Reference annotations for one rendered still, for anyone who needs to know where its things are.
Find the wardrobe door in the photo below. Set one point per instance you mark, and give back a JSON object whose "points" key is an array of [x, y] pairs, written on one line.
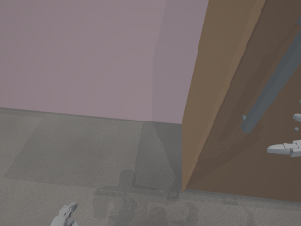
{"points": [[235, 162]]}

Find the handle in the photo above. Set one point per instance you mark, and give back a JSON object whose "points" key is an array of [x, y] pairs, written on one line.
{"points": [[276, 82]]}

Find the left robot hand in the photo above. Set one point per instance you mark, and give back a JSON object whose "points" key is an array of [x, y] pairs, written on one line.
{"points": [[64, 214]]}

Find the right robot hand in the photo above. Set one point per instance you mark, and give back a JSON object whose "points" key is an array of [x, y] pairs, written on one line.
{"points": [[293, 150]]}

